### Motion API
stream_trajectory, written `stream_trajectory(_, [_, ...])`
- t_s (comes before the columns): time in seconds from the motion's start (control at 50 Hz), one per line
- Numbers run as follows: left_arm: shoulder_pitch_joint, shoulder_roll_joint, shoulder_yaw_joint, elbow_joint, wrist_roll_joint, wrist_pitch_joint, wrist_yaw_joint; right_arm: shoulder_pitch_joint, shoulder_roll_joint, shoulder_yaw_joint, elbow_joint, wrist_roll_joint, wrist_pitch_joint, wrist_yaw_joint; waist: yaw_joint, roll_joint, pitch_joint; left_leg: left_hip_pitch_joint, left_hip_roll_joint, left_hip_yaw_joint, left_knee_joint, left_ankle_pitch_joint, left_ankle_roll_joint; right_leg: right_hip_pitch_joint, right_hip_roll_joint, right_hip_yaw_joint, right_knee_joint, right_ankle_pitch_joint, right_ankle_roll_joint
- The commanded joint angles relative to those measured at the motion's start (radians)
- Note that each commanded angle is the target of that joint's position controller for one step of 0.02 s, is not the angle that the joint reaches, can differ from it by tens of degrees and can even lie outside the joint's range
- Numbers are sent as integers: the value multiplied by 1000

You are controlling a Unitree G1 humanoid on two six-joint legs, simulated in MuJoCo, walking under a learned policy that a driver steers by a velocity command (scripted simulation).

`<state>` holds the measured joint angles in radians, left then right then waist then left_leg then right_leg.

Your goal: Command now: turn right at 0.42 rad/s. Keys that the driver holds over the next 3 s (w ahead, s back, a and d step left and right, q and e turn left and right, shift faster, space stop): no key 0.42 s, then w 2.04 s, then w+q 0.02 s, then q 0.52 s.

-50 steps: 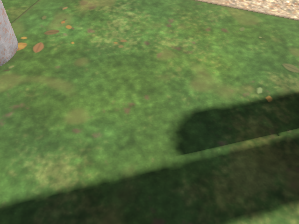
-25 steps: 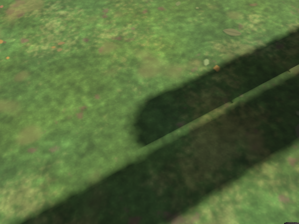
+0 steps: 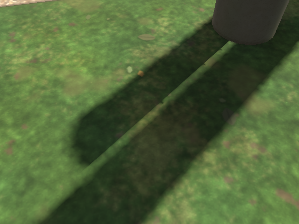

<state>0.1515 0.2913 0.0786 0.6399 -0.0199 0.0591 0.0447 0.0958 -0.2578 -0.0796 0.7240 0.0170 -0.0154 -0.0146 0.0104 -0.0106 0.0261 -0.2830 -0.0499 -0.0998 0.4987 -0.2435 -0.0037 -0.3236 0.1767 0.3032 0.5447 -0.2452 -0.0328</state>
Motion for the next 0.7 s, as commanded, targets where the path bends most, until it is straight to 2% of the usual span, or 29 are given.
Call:
stream_trajectory(0.02, [74, 100, 29, -79, 13, -36, -5, 62, -212, -51, -50, -43, -2, -2, 30, 260, -146, 248, 388, -379, -139, 664, 258, -191, 54, -37, 324, -456, 24])
stream_trajectory(0.04, [73, 161, 44, -82, 17, -51, -16, 50, -206, -51, -56, -46, -6, -1, 27, 249, -147, 194, 485, -469, -173, 610, 355, -240, -23, -71, 533, -460, 69])
stream_trajectory(0.06, [57, 190, 56, -51, 0, -51, -15, 0, -161, -40, -75, -35, -6, -10, 25, 164, -113, 152, 421, -376, -168, 505, 317, -233, -56, -64, 622, -376, 87])
stream_trajectory(0.08, [62, 186, 63, -19, 0, -42, -9, -40, -129, -29, -84, -27, -4, -12, 32, 118, -82, 143, 333, -269, -147, 411, 251, -246, -62, -75, 642, -307, 102])
stream_trajectory(0.1, [64, 166, 57, -5, 3, -28, -4, -37, -101, -18, -90, -11, -5, -14, 18, 113, -77, 148, 299, -222, -138, 416, 229, -259, -54, -76, 677, -258, 118])
stream_trajectory(0.12, [67, 143, 49, -7, 12, -18, -5, -28, -97, -10, -85, -10, -1, -13, 21, 124, -74, 124, 275, -178, -139, 460, 231, -235, -52, -90, 707, -225, 128])
stream_trajectory(0.16, [41, 95, 32, -19, 0, -13, -9, 7, -86, -4, -70, -22, 3, -12, 15, 142, -70, 123, 229, -110, -150, 440, 224, -196, -65, -127, 613, -182, 136])
stream_trajectory(0.18, [26, 74, 23, -26, 2, -12, -11, 20, -73, 0, -64, -25, 3, -8, 7, 157, -73, 147, 217, -95, -148, 422, 225, -190, -89, -142, 518, -178, 137])
stream_trajectory(0.2, [14, 57, 14, -27, 4, -12, -13, 28, -76, 1, -60, -24, 4, -7, 1, 171, -81, 162, 211, -88, -146, 405, 222, -158, -115, -160, 416, -179, 139])
stream_trajectory(0.24, [-15, 30, -4, -32, 11, -17, -21, 42, -107, -5, -57, -20, 7, -5, -22, 192, -87, 149, 212, -88, -145, 371, 222, -52, -159, -224, 216, -223, 134])
stream_trajectory(0.28, [-11, 55, 1, -20, 6, -23, -23, 79, -143, -12, -49, -15, 10, -2, -36, 193, -82, 147, 223, -116, -132, 380, 231, 19, -152, -264, 68, -190, 123])
stream_trajectory(0.32, [50, 66, 4, 18, 10, -30, -25, 78, -135, -4, -43, 0, 8, -1, 0, 170, -80, 126, 207, -109, -95, 418, 202, 140, -144, -283, -180, 22, 88])
stream_trajectory(0.34, [65, 88, 6, 27, 18, -31, -26, 102, -128, -1, -38, 2, 0, 1, -2, 150, -94, 100, 196, -108, -85, 400, 166, 216, -162, -251, -215, 106, 62])
stream_trajectory(0.36, [78, 129, 10, 21, 26, -30, -21, 110, -109, 9, -42, -15, -15, 8, -11, 82, -131, 35, 172, -78, -52, 330, 112, 317, -236, -182, -165, 289, 33])
stream_trajectory(0.38, [70, 172, 20, 33, 33, -26, -17, 148, -83, 16, -46, -32, -32, 21, -59, -68, -146, -17, 101, -1, -43, 173, 67, 340, -284, -151, -65, 388, -16])
stream_trajectory(0.4, [52, 103, 9, 36, 33, -30, -24, 109, -71, 25, -48, -34, -34, 24, -29, -118, -151, 43, 72, 43, -31, 62, 35, 245, -283, -142, -79, 242, -44])
stream_trajectory(0.42, [32, 65, -3, 30, 37, -35, -30, 61, -86, 23, -53, -31, -30, 24, -12, -89, -103, 38, 62, 51, -18, 61, 23, 200, -261, -144, -95, 146, -35])
stream_trajectory(0.44, [49, 67, -2, 42, 39, -39, -30, 50, -76, 24, -53, -28, -22, 21, -1, -78, -94, 25, 43, 74, 5, 0, 26, 181, -243, -151, -110, 8, -27])
stream_trajectory(0.46, [63, 90, 2, 48, 33, -43, -31, 53, -76, 24, -57, -22, -13, 18, 4, -100, -62, -9, 15, 103, 50, -105, 32, 153, -241, -134, -128, -132, -41])
stream_trajectory(0.48, [88, 113, 7, 55, 26, -50, -31, 61, -74, 22, -66, -14, -9, 16, 7, -138, -27, -59, -5, 129, 109, -198, 38, 129, -273, -77, -164, -276, -75])
stream_trajectory(0.52, [147, 138, 8, 70, 16, -69, -34, 46, -67, 21, -89, 11, -25, 16, 24, -213, 63, -179, -6, 161, 247, -245, 50, 101, -403, 126, -280, -496, -170])
stream_trajectory(0.54, [148, 143, 5, 75, 11, -84, -29, 23, -72, 18, -104, 28, -39, 13, 28, -204, 113, -211, 19, 134, 278, -242, 68, 71, -449, 206, -323, -510, -201])
stream_trajectory(0.56, [136, 145, 3, 80, 8, -96, -25, 24, -72, 16, -111, 31, -53, 13, 19, -211, 135, -245, 42, 110, 291, -259, 87, 80, -470, 228, -327, -455, -209])
stream_trajectory(0.6, [107, 136, -1, 85, -6, -106, -27, 65, -72, 14, -101, 20, -73, 24, -8, -197, 113, -204, 63, 110, 198, -247, 119, 105, -454, 161, -287, -328, -180])
stream_trajectory(0.62, [68, 127, -5, 73, -16, -105, -33, 116, -64, 12, -77, 11, -76, 34, -45, -164, 94, -57, 48, 124, 83, -173, 126, 32, -410, 78, -259, -287, -150])
stream_trajectory(0.64, [31, 110, -10, 64, -12, -106, -38, 203, -72, 2, -35, 4, -78, 40, -82, -137, 49, 132, 20, 141, 35, -37, 116, -53, -352, -6, -205, -226, -115])
stream_trajectory(0.66, [-1, 72, -20, 48, 2, -111, -39, 303, -101, -13, 0, -2, -74, 41, -116, -70, 12, 256, 53, 74, 12, -14, 117, -128, -282, -102, -65, -155, -69])
stream_trajectory(0.68, [-5, 21, -35, 12, 6, -124, -39, 391, -212, -40, 0, -2, -77, 42, -121, 205, -18, 375, 245, -287, -172, -139, 207, -284, -138, -265, 274, -140, 11])
stream_trajectory(0.7, [-13, 76, -22, -9, -10, -139, -33, 437, -239, -44, -4, -10, -83, 53, -131, 311, -29, 410, 421, -639, -316, -187, 330, -424, -112, -219, 516, -335, 30])
